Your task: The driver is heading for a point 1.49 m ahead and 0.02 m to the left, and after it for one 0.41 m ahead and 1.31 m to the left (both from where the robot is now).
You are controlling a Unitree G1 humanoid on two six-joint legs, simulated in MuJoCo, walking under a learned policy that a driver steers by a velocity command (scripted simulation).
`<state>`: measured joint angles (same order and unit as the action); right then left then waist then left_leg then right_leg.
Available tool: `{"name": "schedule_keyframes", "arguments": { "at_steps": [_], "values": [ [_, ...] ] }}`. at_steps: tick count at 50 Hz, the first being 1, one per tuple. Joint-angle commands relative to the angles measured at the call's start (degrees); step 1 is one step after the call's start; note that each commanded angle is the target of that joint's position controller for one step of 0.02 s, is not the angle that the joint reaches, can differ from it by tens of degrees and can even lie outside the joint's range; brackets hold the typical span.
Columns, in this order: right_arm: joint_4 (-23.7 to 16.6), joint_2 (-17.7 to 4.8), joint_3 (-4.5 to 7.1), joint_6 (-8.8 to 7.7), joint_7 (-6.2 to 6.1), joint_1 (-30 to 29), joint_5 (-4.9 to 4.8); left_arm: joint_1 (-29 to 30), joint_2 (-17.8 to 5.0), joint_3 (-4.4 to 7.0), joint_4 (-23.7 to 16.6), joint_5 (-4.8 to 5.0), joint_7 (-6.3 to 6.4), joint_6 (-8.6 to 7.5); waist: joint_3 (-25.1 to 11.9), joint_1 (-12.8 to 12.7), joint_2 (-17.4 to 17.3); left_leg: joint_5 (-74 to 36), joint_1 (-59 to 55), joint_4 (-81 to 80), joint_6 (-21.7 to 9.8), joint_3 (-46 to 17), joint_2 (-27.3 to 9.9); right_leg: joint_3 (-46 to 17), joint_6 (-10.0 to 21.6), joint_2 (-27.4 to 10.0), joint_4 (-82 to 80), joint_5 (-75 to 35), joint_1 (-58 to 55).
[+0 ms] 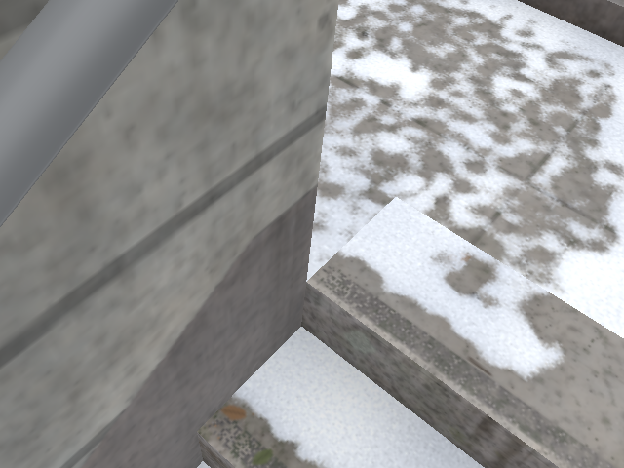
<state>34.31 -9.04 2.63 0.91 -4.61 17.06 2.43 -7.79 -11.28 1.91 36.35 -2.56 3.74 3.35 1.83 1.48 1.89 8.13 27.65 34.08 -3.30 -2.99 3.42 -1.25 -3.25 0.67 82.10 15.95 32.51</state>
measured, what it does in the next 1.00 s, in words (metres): steps to the right, turning left: right foot, then left foot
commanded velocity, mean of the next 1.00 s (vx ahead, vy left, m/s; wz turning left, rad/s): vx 0.00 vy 0.00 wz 0.30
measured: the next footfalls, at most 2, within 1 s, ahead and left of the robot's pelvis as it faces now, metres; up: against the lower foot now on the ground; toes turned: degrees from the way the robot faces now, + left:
right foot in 0.28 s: -0.02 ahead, -0.16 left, +0.00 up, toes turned +11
left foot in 0.78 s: -0.07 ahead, -0.04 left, +0.00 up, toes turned +16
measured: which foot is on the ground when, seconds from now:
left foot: down 0.00-0.28, up 0.30-0.76, down 0.78-1.00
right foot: up 0.00-0.26, down 0.28-0.82, up 0.84-1.00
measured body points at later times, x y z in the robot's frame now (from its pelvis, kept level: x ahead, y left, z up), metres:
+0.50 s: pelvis -0.07 -0.10 +0.01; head -0.03 -0.13 +0.46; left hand -0.02 +0.18 -0.08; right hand +0.10 -0.30 -0.13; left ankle -0.10 +0.03 -0.61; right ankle -0.05 -0.17 -0.72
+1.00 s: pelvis -0.09 -0.12 +0.01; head -0.10 -0.13 +0.46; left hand -0.03 +0.15 -0.10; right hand +0.07 -0.30 -0.11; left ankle -0.11 -0.02 -0.72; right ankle -0.12 -0.23 -0.67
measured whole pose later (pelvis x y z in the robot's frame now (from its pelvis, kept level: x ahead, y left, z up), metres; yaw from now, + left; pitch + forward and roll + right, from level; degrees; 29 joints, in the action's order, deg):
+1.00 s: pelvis -0.09 -0.12 +0.01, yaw +16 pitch +0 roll +2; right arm 41.8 -6.1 1.1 -2.2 -2.1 16.1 3.0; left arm -11.9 -11.4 2.8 40.7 -1.7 4.1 3.6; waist -0.6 0.3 1.6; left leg 13.0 13.6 26.7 -1.9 2.9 2.3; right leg -1.9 0.9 2.1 58.0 29.1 21.6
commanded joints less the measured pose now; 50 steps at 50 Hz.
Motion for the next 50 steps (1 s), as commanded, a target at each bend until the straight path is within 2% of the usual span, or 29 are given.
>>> {"name": "schedule_keyframes", "arguments": {
  "at_steps": [1,5,6,7,9,10,11,13,14,15,16,17,18,19,21,22,23,26,30,34,37,39,40,41,42,43,44,45,50],
  "values": [
    [-4.0,-8.8,2.76,-0.98,-0.5,1.1,-0.49,1.4,-2.5,0.37,-4.7,0.57,0.4,-0.4,-9.7,0.3,-5.3,-16.4,-17.7,-10.5,-5.0,-20.3,-14.2,-1.2,-0.3,-0.3,-0.9,-2.7,5.2],
    [-3.5,-9.5,3.69,0.38,-0.25,2.0,0.01,2.8,-2.1,0.05,-5.8,1.0,0.76,0.2,-8.0,1.7,-11.4,-5.0,-16.1,-12.5,-6.1,-20.8,-12.3,-0.2,0.7,0.8,-11.0,0.7,3.0],
    [-3.6,-9.4,3.72,0.94,-0.46,1.6,-0.85,0.2,-2.8,0.37,-4.6,1.95,0.94,0.19,-8.6,2.0,-14.7,6.5,-15.2,-14.9,-6.7,-20.4,-9.5,-0.2,0.7,1.5,-14.3,3.1,2.0],
    [-3.8,-10.3,3.85,0.79,-0.33,0.6,-0.7,1.1,-3.1,0.3,-6.2,1.78,0.2,0.3,-7.8,1.1,-17.2,12.3,-12.2,-16.6,-6.4,-20.7,-8.8,0.5,1.5,1.6,-17.9,5.1,-1.0],
    [-4.2,-11.7,4.41,0.22,-0.02,-3.0,0.56,-3.6,-3.6,0.13,-5.7,2.21,-0.53,0.23,-8.2,-2.0,-19.7,17.7,-5.6,-21.8,-4.2,-19.4,-6.7,2.1,3.2,3.4,-30.2,14.8,-12.3],
    [-5.4,-12.5,4.7,-0.31,0.96,-4.6,1.5,-10.9,-5.5,0.84,-4.2,1.43,-0.51,0.69,-8.6,-2.6,-22.0,19.4,-2.8,-24.6,-2.6,-18.4,-7.2,4.8,3.7,5.3,-33.1,17.7,-17.2],
    [-5.1,-11.9,4.26,-0.09,1.86,-4.5,1.4,-11.2,-5.5,0.89,-4.3,1.27,-0.37,0.43,-8.8,-2.4,-22.1,19.3,-4.3,-24.5,-2.7,-17.6,-6.4,4.3,4.7,4.5,-41.0,20.5,-19.5],
    [-5.1,-8.4,3.54,0.64,3.53,-5.3,-0.81,-15.7,-6.1,1.07,-1.7,1.19,0.25,-0.17,-5.8,-4.0,-14.2,14.8,-0.3,-15.2,2.8,-13.1,-1.6,4.9,7.5,2.7,-60.3,14.1,-26.1],
    [-5.0,-4.6,2.58,0.52,3.82,-2.4,-1.78,-13.0,-8.8,1.31,-2.3,1.01,0.03,-0.72,-3.6,-2.8,3.6,20.9,13.5,6.5,3.7,-5.5,4.6,-12.7,10.2,-12.7,-64.8,18.0,-29.1],
    [-6.6,-2.9,1.82,0.2,3.34,-3.5,-0.6,-2.9,-11.5,1.56,-5.3,0.28,-0.54,-0.04,-2.4,-1.7,22.4,28.3,22.6,22.5,6.9,1.5,8.4,-26.6,14.5,-23.0,-68.0,5.3,-19.6],
    [-5.6,-5.1,2.14,0.06,3.92,-1.8,1.46,0.1,-7.8,0.94,-6.9,0.44,-0.8,0.4,-2.1,-0.1,19.7,23.5,16.1,37.3,6.8,-4.2,4.7,-27.3,17.0,-21.4,-69.1,2.3,-10.1],
    [-2.6,-6.3,2.6,0.28,4.39,1.0,1.56,5.9,-3.9,-0.24,-7.3,-0.19,-1.02,-0.63,-0.5,3.7,11.6,17.1,12.2,45.1,5.8,-5.4,4.5,-18.8,15.4,-16.2,-66.4,4.1,-5.7],
    [-1.0,-9.0,3.5,0.61,4.81,1.9,0.86,7.1,-5.5,0.47,-7.2,0.8,-0.94,-1.91,0.2,5.2,3.3,10.9,10.1,44.0,5.5,-4.4,3.6,-11.4,12.3,-12.2,-66.0,4.1,-6.5],
    [0.3,-8.8,3.53,1.1,4.56,1.6,-0.26,5.1,-6.3,1.32,-7.2,0.9,-0.37,-1.86,1.3,2.5,4.1,9.9,11.3,45.3,6.7,-0.6,5.1,-7.6,13.0,-9.9,-64.4,2.3,-9.0],
    [0.6,-7.8,2.98,1.35,4.57,-0.9,-0.61,-1.6,-5.4,0.85,-6.2,1.79,0.54,-1.72,1.7,-1.2,5.3,11.2,13.3,42.4,7.8,-0.3,5.7,-6.1,15.0,-9.4,-62.1,-3.6,-15.4],
    [-1.0,-6.7,2.45,1.11,4.41,-3.6,-0.14,-4.9,-6.7,1.45,-5.6,1.28,0.9,-1.8,1.8,-2.7,6.3,12.3,16.4,42.4,8.3,-1.4,5.6,-9.2,16.5,-11.9,-60.1,-8.0,-19.8],
    [-0.7,-8.2,2.96,1.05,5.14,-4.0,0.5,-7.0,-7.7,1.99,-3.9,1.31,0.9,-2.29,0.8,-3.2,4.8,9.8,17.7,42.7,8.9,-1.7,6.2,-8.3,16.2,-11.6,-58.4,-10.4,-23.2],
    [-1.0,-5.8,2.57,0.58,4.75,-6.1,0.41,-11.1,-7.7,2.29,-2.8,1.05,1.59,-3.74,-1.3,-4.9,6.3,11.6,19.6,38.2,9.2,-2.1,5.4,-12.6,18.0,-14.5,-57.4,-12.0,-30.6],
    [-0.8,-4.7,2.3,0.6,3.62,-5.0,-0.18,-9.8,-6.6,2.29,-2.6,1.24,2.15,-4.14,-3.5,-3.3,7.5,14.6,15.3,35.3,8.8,-3.3,3.9,-14.3,19.8,-15.8,-56.7,-21.0,-30.6],
    [-0.8,-4.2,1.92,0.89,2.64,-6.1,-0.66,-10.2,-5.7,2.12,-1.1,1.4,2.9,-3.82,-3.4,-4.2,4.4,15.0,10.1,23.9,8.7,1.5,1.2,-12.6,19.8,-14.5,-56.9,-18.1,-28.7],
    [0.2,-1.4,0.42,0.73,2.98,-4.3,-1.73,-7.4,-4.1,1.72,-0.9,-0.14,2.64,-2.56,-5.7,-2.8,3.1,10.6,-2.2,2.0,7.4,5.0,-0.9,-8.0,16.3,-10.0,-53.6,-8.4,-24.4],
    [3.8,-0.8,0.4,0.31,2.68,1.9,-2.7,-4.9,-4.3,1.81,-1.0,0.66,2.24,-1.47,-6.2,-0.5,-0.5,-9.1,-18.4,-16.3,6.8,10.0,-0.1,-2.7,12.7,-5.0,-46.8,3.8,-15.7],
    [4.8,-1.9,0.59,-0.4,2.9,3.0,-1.49,-7.2,-2.3,1.55,-0.2,1.75,1.45,-1.99,-8.5,-1.4,-7.4,-10.4,-26.3,-5.1,5.7,12.9,1.3,2.0,9.6,-0.9,-44.5,10.4,-8.6],
    [4.1,-3.5,0.93,-1.13,3.1,4.7,-0.49,-5.5,-1.9,0.76,-0.6,2.37,1.12,-2.16,-10.0,2.4,-15.7,-11.5,-26.8,-6.7,-0.5,0.1,-9.7,5.4,6.3,1.8,-36.8,15.0,-3.6],
    [1.4,-4.6,0.43,-1.99,2.58,-0.5,0.47,-5.3,-2.4,0.74,-0.6,1.62,0.97,-2.0,-6.3,1.4,-19.2,-15.4,-13.7,-17.3,-6.7,-16.0,-22.0,4.6,4.5,2.3,-25.0,15.4,-8.7],
    [0.0,-2.3,-0.41,-2.79,1.82,-3.5,1.4,-3.4,-5.8,1.99,-0.1,1.32,1.01,-1.54,-3.2,1.4,-11.4,-16.2,-8.4,-20.0,-10.0,-20.4,-24.6,-1.3,4.0,0.8,-16.6,15.9,-9.9],
    [0.7,-3.0,-0.48,-3.49,1.35,-4.4,1.52,-3.3,-4.9,1.88,0.1,1.53,0.94,-1.02,-1.1,0.0,-6.3,-14.4,-7.2,-19.0,-11.1,-18.3,-23.9,-4.1,3.4,0.0,-13.7,13.8,-8.4],
    [1.4,-4.9,0.2,-4.02,1.43,-3.6,0.95,-2.3,-5.2,1.9,-0.4,1.47,0.9,-0.88,-0.3,-0.3,-4.6,-11.5,-10.3,-18.3,-10.3,-15.6,-21.9,-5.6,3.3,-0.3,-14.7,12.0,-4.8],
    [3.5,-6.5,1.45,-4.3,2.32,-4.4,0.67,-6.4,-4.7,2.51,0.7,0.26,0.02,-0.15,-2.5,-3.9,-9.0,-22.4,-16.5,-17.5,-5.7,-6.2,-14.5,0.7,4.7,0.8,-32.6,15.8,-12.0]
  ]
}}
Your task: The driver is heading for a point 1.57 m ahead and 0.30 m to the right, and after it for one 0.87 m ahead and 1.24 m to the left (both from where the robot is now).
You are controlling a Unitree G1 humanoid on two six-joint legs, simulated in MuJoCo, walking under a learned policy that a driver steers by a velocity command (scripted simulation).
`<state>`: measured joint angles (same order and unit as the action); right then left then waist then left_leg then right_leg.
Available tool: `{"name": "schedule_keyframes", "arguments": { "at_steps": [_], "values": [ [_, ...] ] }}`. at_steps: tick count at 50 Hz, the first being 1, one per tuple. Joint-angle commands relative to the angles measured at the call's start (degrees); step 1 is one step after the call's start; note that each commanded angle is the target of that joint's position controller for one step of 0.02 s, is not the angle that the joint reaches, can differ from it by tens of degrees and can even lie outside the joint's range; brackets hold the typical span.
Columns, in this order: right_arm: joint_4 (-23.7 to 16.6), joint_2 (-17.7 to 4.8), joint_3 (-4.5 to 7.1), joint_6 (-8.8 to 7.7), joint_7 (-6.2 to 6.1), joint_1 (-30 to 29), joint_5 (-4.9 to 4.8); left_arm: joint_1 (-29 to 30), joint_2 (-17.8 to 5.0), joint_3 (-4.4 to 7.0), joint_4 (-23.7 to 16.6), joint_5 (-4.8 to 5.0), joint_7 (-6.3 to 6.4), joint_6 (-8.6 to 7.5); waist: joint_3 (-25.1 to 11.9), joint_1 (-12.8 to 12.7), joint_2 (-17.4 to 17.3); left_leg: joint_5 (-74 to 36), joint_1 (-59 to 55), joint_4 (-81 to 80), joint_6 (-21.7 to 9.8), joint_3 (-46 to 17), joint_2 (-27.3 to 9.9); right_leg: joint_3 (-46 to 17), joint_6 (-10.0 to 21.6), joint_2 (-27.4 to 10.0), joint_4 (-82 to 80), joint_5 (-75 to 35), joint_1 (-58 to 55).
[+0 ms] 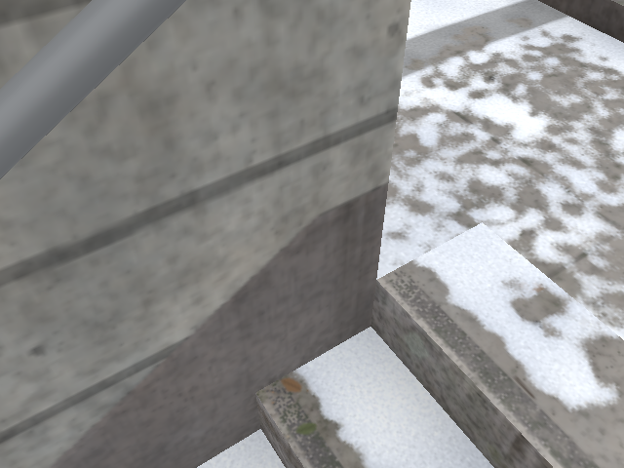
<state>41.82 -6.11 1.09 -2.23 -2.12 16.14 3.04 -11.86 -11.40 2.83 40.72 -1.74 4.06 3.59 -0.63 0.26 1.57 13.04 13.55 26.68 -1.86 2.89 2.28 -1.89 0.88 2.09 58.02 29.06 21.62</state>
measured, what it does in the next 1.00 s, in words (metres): steps on the spot: right foot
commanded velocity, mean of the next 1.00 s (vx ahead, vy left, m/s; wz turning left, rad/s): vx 0.00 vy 0.00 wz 0.01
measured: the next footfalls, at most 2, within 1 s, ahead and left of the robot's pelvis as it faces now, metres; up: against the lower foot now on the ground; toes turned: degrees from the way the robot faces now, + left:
right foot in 0.10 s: +0.00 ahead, -0.11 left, +0.00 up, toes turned +0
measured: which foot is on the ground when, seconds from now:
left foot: down 0.00-1.00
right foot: up 0.00-0.08, down 0.10-1.00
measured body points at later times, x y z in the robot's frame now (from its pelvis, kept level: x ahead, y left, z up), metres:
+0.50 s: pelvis -0.01 -0.06 +0.01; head -0.01 -0.09 +0.46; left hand +0.11 +0.16 -0.10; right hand +0.06 -0.29 -0.14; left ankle +0.00 +0.07 -0.74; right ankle -0.04 -0.10 -0.74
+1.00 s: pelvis +0.01 -0.06 +0.01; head +0.01 -0.08 +0.46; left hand +0.08 +0.18 -0.13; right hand +0.04 -0.30 -0.15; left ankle +0.00 +0.07 -0.74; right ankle -0.04 -0.10 -0.74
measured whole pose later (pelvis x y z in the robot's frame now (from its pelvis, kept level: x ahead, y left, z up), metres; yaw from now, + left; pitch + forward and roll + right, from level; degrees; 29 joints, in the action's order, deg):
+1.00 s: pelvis +0.01 -0.06 +0.01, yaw -1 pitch +0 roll +0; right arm 54.6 -12.2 -0.9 -0.8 -3.0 17.9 0.4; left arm -10.3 -10.8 -1.6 59.1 0.0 2.5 0.3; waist -0.5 -0.2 -1.9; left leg 12.0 9.4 21.3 1.4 1.6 -1.6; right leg 1.8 6.7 6.5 16.2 13.0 3.5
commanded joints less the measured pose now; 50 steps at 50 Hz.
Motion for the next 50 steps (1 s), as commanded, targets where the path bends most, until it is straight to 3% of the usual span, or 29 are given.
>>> {"name": "schedule_keyframes", "arguments": {
  "at_steps": [1,2,3,4,5,6,7,8,9,10,11,13,14,15,16,17,18,21,26,27,33,34,35,36,40,43,46,47,50],
  "values": [
    [-2.7,-10.1,3.15,-1.29,0.01,-3.2,-0.49,-2.4,-3.3,1.12,-3.8,-0.5,-0.63,-0.72,-0.1,-3.2,-9.0,-30.4,-2.8,-9.4,-6.9,-10.2,-12.5,3.1,0.8,-0.3,-15.9,2.9,-4.2],
    [-1.9,-10.8,3.65,-0.7,0.33,-3.4,-1.11,-2.2,-3.0,1.11,-3.5,0.14,-0.74,-0.34,-0.5,-3.4,-9.9,-33.3,-4.3,-7.5,-6.3,-9.1,-10.9,5.0,1.5,0.3,-23.7,0.8,-6.6],
    [-1.6,-12.3,4.29,0.22,0.82,-3.5,-1.37,-5.3,-2.0,0.61,-2.0,0.28,-1.07,-0.66,-2.2,-4.3,-8.6,-30.7,-5.4,-5.7,-5.0,-6.9,-8.7,8.8,2.8,2.0,-33.1,-4.5,-10.5],
    [-1.0,-12.1,4.77,0.92,0.88,-3.0,-1.72,-9.5,-1.9,0.29,-0.3,-0.15,-1.0,-0.69,-3.7,-6.0,-7.5,-26.9,-2.5,-2.6,-2.6,-4.3,-4.9,9.9,4.9,2.9,-37.7,-7.7,-18.1],
    [-1.5,-8.7,3.92,1.87,2.07,-4.3,-1.58,-9.3,-1.7,-0.41,0.0,-0.33,-2.21,-1.2,-3.4,-6.1,-3.6,-5.9,4.5,6.0,-0.4,-1.6,-0.6,2.1,6.1,-2.6,-41.7,-9.7,-22.6],
    [-3.3,-7.2,3.52,3.07,3.1,-3.7,-2.99,-2.4,-3.6,-0.74,-1.6,-0.43,-2.82,-1.15,0.8,-1.9,6.6,11.2,12.9,10.8,2.8,0.2,2.4,-11.0,9.7,-9.8,-43.2,-0.2,-15.5],
    [-5.4,-5.2,2.29,3.42,2.96,-3.1,-3.83,2.7,-4.6,-0.35,-3.5,0.38,-1.7,-1.09,3.1,0.6,13.2,8.6,7.7,15.6,2.2,-3.2,-0.2,-14.2,11.9,-11.5,-45.7,4.1,-1.9],
    [-5.0,-6.0,1.99,3.54,2.54,-2.9,-3.17,5.5,-0.9,-1.74,-4.8,1.0,-1.28,-1.83,4.4,1.4,10.7,4.2,6.6,18.2,1.5,-3.7,-1.7,-14.1,12.1,-11.7,-45.7,3.5,1.5],
    [-3.9,-7.3,1.96,3.66,1.57,-2.3,-2.89,5.3,0.2,-2.52,-4.7,0.57,-1.31,-2.38,5.6,1.2,7.9,4.5,7.7,18.3,1.7,-3.5,-1.8,-12.7,11.6,-11.6,-45.1,1.8,1.6],
    [-4.1,-8.7,2.15,3.89,1.39,-2.2,-2.47,5.0,-0.7,-2.49,-4.8,0.14,-1.32,-2.7,5.0,1.1,5.5,4.3,8.9,15.9,1.5,-3.1,-2.4,-11.8,10.7,-10.7,-43.9,0.4,-0.9],
    [-3.7,-8.5,1.96,3.56,1.38,-1.8,-2.46,4.9,-1.5,-2.55,-4.5,0.08,-0.79,-3.01,5.4,1.3,3.0,3.4,9.1,11.6,1.1,-2.6,-2.3,-10.9,10.2,-9.9,-40.8,-3.8,-2.5],
    [-2.3,-6.3,0.82,3.03,0.9,1.4,-1.83,3.3,-2.9,-2.18,-4.3,-0.56,-0.79,-3.25,3.0,0.4,0.4,5.6,6.8,-3.0,0.4,-2.0,-1.7,-10.8,7.2,-10.0,-39.2,-6.3,-7.7],
    [-1.8,-6.9,0.54,2.29,1.15,2.5,-1.46,4.4,-3.8,-2.07,-5.1,-0.5,-1.09,-4.15,0.6,0.3,-0.1,-5.8,-0.8,-5.2,0.4,-2.2,-2.1,-11.0,5.8,-9.9,-37.2,-7.3,-4.9],
    [-1.4,-9.6,1.35,1.82,1.39,0.4,-2.32,2.4,-3.1,-2.41,-4.5,0.24,-1.48,-4.75,1.2,-1.5,-6.7,-7.2,0.6,-3.8,0.7,-3.3,-2.6,-9.4,2.7,-8.5,-41.8,-7.4,-6.5],
    [-1.0,-7.4,0.9,1.42,1.5,0.4,-2.8,2.6,-4.1,-2.36,-2.5,0.99,-1.7,-4.77,1.8,-0.7,-4.2,-8.7,0.4,-6.2,1.1,-4.0,-3.4,-9.3,1.8,-8.4,-42.1,-6.2,-7.9],
    [-0.5,-7.5,0.73,0.99,1.52,0.6,-2.93,3.1,-4.1,-2.3,-2.0,0.93,-1.91,-4.96,2.4,-0.8,-3.3,-10.4,0.7,-7.2,1.5,-4.0,-3.8,-8.7,1.2,-8.0,-42.9,-8.2,-10.0],
    [0.5,-8.4,1.05,0.52,1.59,1.9,-3.02,2.0,-5.0,-1.89,-0.5,1.46,-2.23,-5.3,2.6,-1.0,-2.0,-11.1,0.6,-7.3,1.8,-3.8,-3.9,-7.9,1.1,-7.6,-42.6,-10.5,-11.8],
    [1.7,-9.4,1.07,-0.13,0.91,2.5,-3.23,1.6,-4.1,-1.95,1.7,1.9,-2.25,-5.44,0.4,-1.3,-0.1,-11.8,1.2,-7.4,1.4,-3.9,-4.6,-6.2,0.9,-7.2,-41.6,-22.2,-16.9],
    [4.2,-8.9,0.82,0.26,0.65,3.5,-3.12,2.8,-3.0,-2.02,4.4,1.79,-2.3,-5.3,-0.3,-0.9,0.8,-10.0,2.3,-5.6,2.0,-3.0,-4.9,-5.3,0.7,-7.6,-41.5,-28.5,-18.3],
    [4.2,-8.2,0.4,0.66,0.38,2.6,-2.81,2.8,-2.7,-2.19,4.7,1.34,-2.17,-4.94,-0.7,-1.4,1.5,-10.2,3.1,-5.6,1.9,-3.2,-5.1,-5.7,0.7,-8.0,-41.8,-31.4,-19.4],
    [6.3,-9.7,0.24,1.3,0.11,3.5,-3.12,2.9,-4.0,-2.43,8.2,1.17,-1.81,-4.66,-0.9,-1.2,0.8,-6.3,5.3,-3.3,2.6,-2.5,-5.4,-6.5,0.3,-9.0,-41.4,-39.8,-21.8],
    [6.9,-9.4,0.05,1.69,0.09,4.0,-3.35,2.4,-4.6,-2.4,9.3,1.88,-1.73,-4.37,-0.4,-1.1,1.2,-5.0,6.0,-2.3,2.3,-2.8,-5.8,-7.2,0.5,-9.3,-41.4,-40.7,-22.5],
    [7.2,-9.6,-0.06,1.92,0.07,4.1,-3.3,2.2,-4.8,-2.49,9.9,1.88,-1.66,-4.22,-0.2,-1.1,1.1,-4.0,6.6,-1.9,2.2,-2.9,-5.9,-7.4,0.7,-9.6,-41.5,-40.9,-22.6],
    [6.9,-10.6,-0.04,2.02,0.09,3.6,-3.45,3.6,-4.9,-2.54,9.7,1.15,-1.58,-4.4,0.0,-0.7,0.6,-3.7,6.1,-2.5,1.8,-2.9,-5.7,-7.4,0.2,-9.8,-41.6,-40.6,-22.2],
    [8.5,-10.0,-0.73,2.07,-0.59,4.1,-3.1,3.2,-6.0,-2.56,12.2,1.26,-1.43,-4.24,0.8,-0.7,-0.5,-5.7,4.0,-3.2,2.0,-2.3,-5.8,-6.6,-0.6,-9.2,-41.7,-41.8,-21.0],
    [9.2,-9.8,-1.3,1.91,-0.61,4.8,-3.18,2.6,-6.0,-2.93,14.2,1.34,-1.96,-3.74,0.2,-0.2,-0.6,-6.9,2.7,-4.0,2.1,-2.2,-6.6,-6.2,-0.6,-9.1,-41.9,-44.9,-22.0],
    [10.7,-10.2,-1.42,1.11,-0.93,5.5,-2.89,2.6,-5.8,-3.19,15.3,1.57,-1.73,-3.86,-0.4,-0.1,-1.2,-8.9,1.4,-5.3,2.3,-2.5,-6.7,-5.4,0.6,-8.6,-41.6,-45.4,-23.2],
    [10.7,-11.5,-0.95,0.99,-1.04,4.7,-2.61,2.1,-6.3,-3.1,15.9,1.87,-1.44,-3.85,-0.1,-0.2,-1.1,-9.9,1.7,-6.9,2.0,-2.9,-6.7,-6.1,0.7,-8.1,-42.7,-43.2,-23.5],
    [11.9,-10.9,-1.12,0.8,-1.23,4.7,-2.51,1.8,-6.4,-3.28,16.9,1.81,-1.07,-3.77,0.5,-0.2,-1.3,-11.6,0.8,-8.2,2.0,-3.1,-6.9,-6.1,1.3,-7.8,-43.4,-40.1,-23.5]
  ]
}}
